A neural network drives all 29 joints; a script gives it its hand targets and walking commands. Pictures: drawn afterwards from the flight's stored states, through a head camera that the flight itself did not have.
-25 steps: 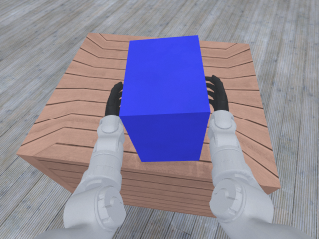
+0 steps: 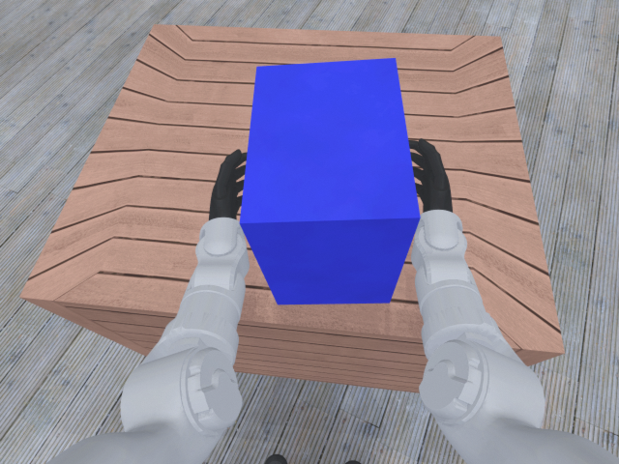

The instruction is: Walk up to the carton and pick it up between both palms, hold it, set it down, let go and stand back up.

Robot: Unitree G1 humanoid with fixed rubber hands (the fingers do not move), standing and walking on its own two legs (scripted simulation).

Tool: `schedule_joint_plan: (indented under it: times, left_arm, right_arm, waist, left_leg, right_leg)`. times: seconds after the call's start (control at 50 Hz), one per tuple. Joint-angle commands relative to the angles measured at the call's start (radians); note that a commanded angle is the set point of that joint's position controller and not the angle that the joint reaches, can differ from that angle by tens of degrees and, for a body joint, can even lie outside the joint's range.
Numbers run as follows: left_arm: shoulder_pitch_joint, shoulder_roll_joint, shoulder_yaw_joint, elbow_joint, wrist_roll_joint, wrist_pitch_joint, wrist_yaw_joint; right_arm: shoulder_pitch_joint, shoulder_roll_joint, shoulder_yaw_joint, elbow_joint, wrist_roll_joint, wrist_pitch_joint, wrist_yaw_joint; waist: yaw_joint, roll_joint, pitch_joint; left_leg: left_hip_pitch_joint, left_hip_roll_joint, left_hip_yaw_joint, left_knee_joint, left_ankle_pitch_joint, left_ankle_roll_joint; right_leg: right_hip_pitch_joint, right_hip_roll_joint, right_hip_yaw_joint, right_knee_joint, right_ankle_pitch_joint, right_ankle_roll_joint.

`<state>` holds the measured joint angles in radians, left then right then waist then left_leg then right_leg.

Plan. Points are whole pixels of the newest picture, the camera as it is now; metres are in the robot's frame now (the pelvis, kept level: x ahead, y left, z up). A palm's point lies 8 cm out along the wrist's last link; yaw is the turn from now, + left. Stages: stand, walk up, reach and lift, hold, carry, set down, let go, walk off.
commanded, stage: set down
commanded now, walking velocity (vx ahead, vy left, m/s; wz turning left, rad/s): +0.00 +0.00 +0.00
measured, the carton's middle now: (329, 196) +0.47 -0.02 -0.01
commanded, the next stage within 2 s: none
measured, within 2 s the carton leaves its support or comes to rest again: rests again in 0.90 s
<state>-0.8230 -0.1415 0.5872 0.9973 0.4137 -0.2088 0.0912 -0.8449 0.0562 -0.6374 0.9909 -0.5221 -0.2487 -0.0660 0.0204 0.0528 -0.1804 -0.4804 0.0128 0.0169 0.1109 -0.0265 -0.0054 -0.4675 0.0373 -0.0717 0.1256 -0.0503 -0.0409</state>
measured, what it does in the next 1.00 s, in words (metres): stands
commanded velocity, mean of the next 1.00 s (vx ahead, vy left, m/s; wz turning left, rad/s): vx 0.00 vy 0.00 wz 0.00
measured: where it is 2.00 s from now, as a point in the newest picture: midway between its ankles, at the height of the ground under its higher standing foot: outside the picture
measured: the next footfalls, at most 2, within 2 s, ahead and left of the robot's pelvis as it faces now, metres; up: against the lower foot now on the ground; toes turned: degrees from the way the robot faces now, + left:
none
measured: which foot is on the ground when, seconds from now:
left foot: down 0.00-1.00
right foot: down 0.00-1.00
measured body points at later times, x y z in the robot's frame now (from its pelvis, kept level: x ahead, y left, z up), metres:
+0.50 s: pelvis -0.01 +0.00 +0.00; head +0.07 +0.00 +0.44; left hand +0.40 +0.14 +0.03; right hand +0.42 -0.14 +0.04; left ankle -0.02 +0.12 -0.75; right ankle -0.03 -0.08 -0.75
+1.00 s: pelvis -0.01 +0.00 +0.00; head +0.09 -0.01 +0.43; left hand +0.45 +0.15 +0.06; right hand +0.45 -0.13 +0.05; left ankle -0.02 +0.12 -0.75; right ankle -0.03 -0.08 -0.75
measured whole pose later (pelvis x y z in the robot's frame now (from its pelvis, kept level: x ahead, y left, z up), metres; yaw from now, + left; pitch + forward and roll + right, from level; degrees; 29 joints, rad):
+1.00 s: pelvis -0.01 +0.00 +0.00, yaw -2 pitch +25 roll +0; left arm -0.89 -0.01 0.45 1.12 0.27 -0.30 0.14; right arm -0.88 0.01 -0.41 1.08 -0.29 -0.24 -0.11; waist 0.05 0.02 -0.24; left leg -0.57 0.02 0.04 0.20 -0.06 0.00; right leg -0.56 0.04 -0.04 0.19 -0.06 -0.04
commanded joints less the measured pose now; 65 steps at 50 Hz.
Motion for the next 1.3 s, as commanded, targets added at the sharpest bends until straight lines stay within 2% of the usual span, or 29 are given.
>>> schedule_joint_plan:
  times: [0.0, 0.02, 0.06, 0.08, 0.18, 0.22, 0.28, 0.34, 0.4, 0.48, 0.5, 0.52, 0.58, 0.64, 0.68, 0.76, 0.78, 0.82, 0.88, 0.94, 0.98, 1.0, 1.04, 1.08, 1.12, 1.18, 1.2, 1.24, 1.28]
  left_arm:
    - [-0.541, -0.424, -0.276, -0.042, 0.027, -0.055, -0.084]
    - [-0.54, -0.42, -0.272, -0.049, 0.027, -0.059, -0.088]
    - [-0.542, -0.455, -0.283, -0.077, 0.033, -0.06, -0.09]
    - [-0.526, -0.449, -0.273, -0.098, 0.036, -0.058, -0.09]
    - [-0.478, -0.429, -0.252, -0.092, 0.053, -0.053, -0.101]
    - [-0.471, -0.423, -0.233, -0.092, 0.055, -0.056, -0.102]
    - [-0.474, -0.394, -0.229, -0.092, 0.063, -0.066, -0.104]
    - [-0.505, -0.375, -0.193, -0.103, 0.084, -0.072, -0.102]
    - [-0.474, -0.363, -0.168, -0.105, 0.108, -0.06, -0.094]
    - [-0.456, -0.315, -0.14, -0.104, 0.103, -0.042, -0.09]
    - [-0.466, -0.296, -0.133, -0.123, 0.097, -0.047, -0.09]
    - [-0.469, -0.276, -0.128, -0.117, 0.096, -0.045, -0.089]
    - [-0.465, -0.179, -0.089, -0.11, 0.09, -0.05, -0.074]
    - [-0.441, -0.132, -0.061, -0.116, 0.098, -0.05, -0.068]
    - [-0.44, -0.069, -0.043, -0.127, 0.091, -0.058, -0.052]
    - [-0.47, 0.059, -0.086, -0.115, 0.004, -0.092, -0.002]
    - [-0.48, 0.099, -0.113, -0.107, -0.028, -0.099, 0.011]
    - [-0.479, 0.138, -0.138, -0.09, -0.079, -0.112, 0.033]
    - [-0.491, 0.161, -0.198, -0.051, -0.156, -0.134, 0.048]
    - [-0.479, 0.177, -0.2, 0.02, -0.164, -0.133, 0.05]
    - [-0.46, 0.19, -0.206, 0.055, -0.19, -0.126, 0.048]
    - [-0.47, 0.179, -0.223, 0.064, -0.205, -0.125, 0.048]
    - [-0.496, 0.213, -0.208, 0.072, -0.204, -0.118, 0.058]
    - [-0.491, 0.23, -0.199, 0.108, -0.209, -0.103, 0.065]
    - [-0.512, 0.23, -0.205, 0.097, -0.24, -0.092, 0.066]
    - [-0.577, 0.25, -0.238, 0.064, -0.284, -0.116, 0.073]
    - [-0.556, 0.253, -0.247, 0.071, -0.294, -0.111, 0.073]
    - [-0.554, 0.265, -0.269, 0.091, -0.32, -0.099, 0.069]
    - [-0.562, 0.274, -0.272, 0.094, -0.323, -0.085, 0.067]
  right_arm:
    - [-0.482, 0.52, 0.383, -0.012, -0.013, -0.072, 0.121]
    - [-0.471, 0.529, 0.403, -0.015, 0.001, -0.067, 0.12]
    - [-0.46, 0.541, 0.406, -0.038, 0.005, -0.068, 0.121]
    - [-0.436, 0.531, 0.397, -0.042, -0.002, -0.068, 0.118]
    - [-0.392, 0.506, 0.36, -0.045, -0.016, -0.064, 0.116]
    - [-0.412, 0.499, 0.35, -0.079, -0.037, -0.071, 0.115]
    - [-0.428, 0.484, 0.314, -0.106, -0.059, -0.079, 0.115]
    - [-0.41, 0.493, 0.268, -0.049, -0.092, -0.071, 0.118]
    - [-0.409, 0.478, 0.23, -0.053, -0.11, -0.058, 0.125]
    - [-0.42, 0.411, 0.184, -0.082, -0.131, -0.041, 0.128]
    - [-0.424, 0.408, 0.173, -0.072, -0.131, -0.04, 0.129]
    - [-0.424, 0.393, 0.153, -0.07, -0.141, -0.036, 0.126]
    - [-0.434, 0.332, 0.156, -0.075, -0.105, -0.026, 0.117]
    - [-0.419, 0.283, 0.134, -0.11, -0.099, -0.013, 0.097]
    - [-0.408, 0.243, 0.117, -0.103, -0.075, -0.01, 0.079]
    - [-0.452, 0.111, 0.157, -0.116, 0.024, -0.019, 0.032]
    - [-0.473, 0.076, 0.189, -0.113, 0.071, -0.025, 0.018]
    - [-0.473, 0.012, 0.223, -0.114, 0.137, -0.034, -0.011]
    - [-0.492, -0.033, 0.296, -0.068, 0.235, -0.033, -0.033]
    - [-0.489, -0.07, 0.313, -0.042, 0.266, -0.04, -0.046]
    - [-0.51, -0.106, 0.332, -0.039, 0.299, -0.055, -0.045]
    - [-0.519, -0.107, 0.34, -0.031, 0.311, -0.06, -0.044]
    - [-0.538, -0.157, 0.34, 0.006, 0.328, -0.059, -0.039]
    - [-0.545, -0.184, 0.372, 0.057, 0.362, -0.041, -0.029]
    - [-0.564, -0.206, 0.374, 0.072, 0.393, -0.025, -0.03]
    - [-0.604, -0.229, 0.405, 0.066, 0.431, -0.035, -0.037]
    - [-0.598, -0.238, 0.424, 0.068, 0.44, -0.03, -0.033]
    - [-0.597, -0.25, 0.447, 0.102, 0.46, -0.015, -0.032]
    - [-0.616, -0.265, 0.451, 0.123, 0.471, 0.004, -0.025]
  waist:
    - [-0.008, -0.128, -0.821]
    - [0.005, -0.112, -0.823]
    - [0.001, -0.091, -0.809]
    - [-0.012, -0.091, -0.781]
    - [-0.012, -0.086, -0.65]
    - [0.001, -0.087, -0.643]
    - [0.007, -0.082, -0.647]
    - [-0.004, -0.088, -0.653]
    - [0.013, -0.05, -0.603]
    - [0.008, -0.064, -0.584]
    - [-0.002, -0.073, -0.601]
    - [0.003, -0.062, -0.597]
    - [0.028, -0.089, -0.597]
    - [0.019, -0.061, -0.59]
    - [0.027, -0.06, -0.623]
    - [0.03, -0.062, -0.642]
    - [0.038, -0.071, -0.69]
    - [0.026, -0.075, -0.738]
    - [0.031, -0.06, -0.803]
    - [0.025, -0.08, -0.81]
    - [0.037, -0.094, -0.85]
    - [0.024, -0.104, -0.842]
    - [0.039, -0.075, -0.818]
    - [0.053, -0.081, -0.712]
    - [0.039, -0.077, -0.69]
    - [0.042, -0.095, -0.798]
    - [0.048, -0.09, -0.828]
    - [0.032, -0.106, -0.805]
    - [0.046, -0.086, -0.791]
  left_leg:
    - [0.201, -0.007, -0.041, 0.072, 0.418, 0.032]
    - [0.184, -0.012, -0.035, 0.066, 0.421, 0.037]
    - [0.216, -0.015, -0.042, 0.075, 0.443, 0.022]
    - [0.247, -0.015, -0.039, 0.084, 0.451, 0.021]
    - [0.236, -0.015, -0.034, 0.052, 0.366, 0.025]
    - [0.234, -0.014, -0.038, 0.049, 0.333, 0.017]
    - [0.216, -0.013, -0.029, 0.04, 0.28, 0.02]
    - [0.229, -0.013, -0.025, 0.026, 0.255, 0.016]
    - [0.256, -0.011, -0.031, 0.034, 0.238, 0.005]
    - [0.283, -0.005, -0.037, 0.025, 0.185, -0.002]
    - [0.285, -0.003, -0.032, 0.026, 0.179, -0.004]
    - [0.269, -0.005, -0.034, 0.026, 0.193, -0.008]
    - [0.259, -0.01, -0.024, 0.031, 0.205, 0.0]
    - [0.222, -0.019, -0.012, 0.028, 0.18, 0.007]
    - [0.189, -0.02, -0.001, 0.034, 0.177, 0.015]
    - [0.148, -0.026, 0.01, 0.071, 0.224, 0.007]
    - [0.141, -0.02, 0.013, 0.087, 0.233, 0.014]
    - [0.104, -0.027, 0.024, 0.105, 0.245, 0.013]
    - [0.098, -0.024, 0.03, 0.143, 0.29, 0.012]
    - [0.081, -0.024, 0.029, 0.166, 0.328, 0.008]
    - [0.09, -0.019, 0.021, 0.177, 0.332, 0.008]
    - [0.108, -0.02, 0.018, 0.19, 0.344, 0.004]
    - [0.135, -0.015, 0.004, 0.197, 0.35, -0.012]
    - [0.184, -0.01, 0.0, 0.21, 0.33, -0.018]
    - [0.226, -0.003, 0.0, 0.219, 0.309, -0.027]
    - [0.272, -0.001, -0.001, 0.248, 0.391, -0.027]
    - [0.285, 0.0, -0.001, 0.248, 0.377, -0.03]
    - [0.287, -0.004, 0.005, 0.258, 0.391, -0.031]
    - [0.27, -0.005, -0.003, 0.25, 0.351, -0.026]
  right_leg:
    - [0.63, -0.023, 0.042, 0.188, 0.866, 0.088]
    - [0.653, -0.021, 0.048, 0.198, 0.885, 0.09]
    - [0.636, -0.017, 0.044, 0.185, 0.856, 0.082]
    - [0.611, -0.012, 0.042, 0.178, 0.843, 0.086]
    - [0.578, -0.021, 0.041, 0.15, 0.746, 0.083]
    - [0.577, -0.025, 0.046, 0.144, 0.683, 0.074]
    - [0.517, -0.026, 0.035, 0.132, 0.574, 0.074]
    - [0.532, -0.028, 0.031, 0.115, 0.536, 0.07]
    - [0.5, -0.03, 0.031, 0.099, 0.469, 0.065]
    - [0.439, -0.029, 0.02, 0.09, 0.387, 0.065]
    - [0.447, -0.027, 0.02, 0.088, 0.384, 0.066]
    - [0.443, -0.025, 0.02, 0.084, 0.39, 0.06]
    - [0.501, -0.024, 0.026, 0.104, 0.434, 0.076]
    - [0.524, -0.028, 0.022, 0.115, 0.442, 0.078]
    - [0.517, -0.03, 0.034, 0.129, 0.443, 0.075]
    - [0.503, -0.022, 0.04, 0.156, 0.494, 0.078]
    - [0.502, -0.025, 0.052, 0.17, 0.514, 0.077]
    - [0.501, -0.019, 0.054, 0.2, 0.56, 0.072]
    - [0.503, -0.017, 0.068, 0.229, 0.644, 0.073]
    - [0.481, -0.013, 0.069, 0.232, 0.691, 0.074]
    - [0.462, -0.01, 0.071, 0.239, 0.669, 0.076]
    - [0.438, -0.008, 0.07, 0.231, 0.661, 0.083]
    - [0.392, -0.002, 0.065, 0.22, 0.622, 0.07]
    - [0.327, 0.007, 0.065, 0.215, 0.569, 0.072]
    - [0.263, 0.007, 0.066, 0.202, 0.495, 0.071]
    - [0.215, 0.016, 0.064, 0.216, 0.537, 0.079]
    - [0.224, 0.016, 0.068, 0.209, 0.502, 0.075]
    - [0.21, 0.012, 0.065, 0.198, 0.504, 0.083]
    - [0.199, 0.014, 0.068, 0.206, 0.476, 0.086]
